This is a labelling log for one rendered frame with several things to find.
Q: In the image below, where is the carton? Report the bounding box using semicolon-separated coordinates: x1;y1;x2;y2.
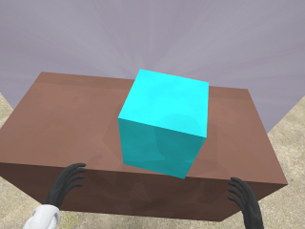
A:
118;69;209;179

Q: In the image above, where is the right robot hand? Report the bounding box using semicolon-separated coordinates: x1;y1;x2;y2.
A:
227;177;264;229

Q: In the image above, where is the robot left forearm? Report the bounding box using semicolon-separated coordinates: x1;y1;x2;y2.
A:
23;204;60;229

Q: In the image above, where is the pedestal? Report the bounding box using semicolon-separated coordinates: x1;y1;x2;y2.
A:
0;72;289;222

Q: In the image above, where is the left robot hand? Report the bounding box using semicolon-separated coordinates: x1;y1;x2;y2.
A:
43;162;87;209

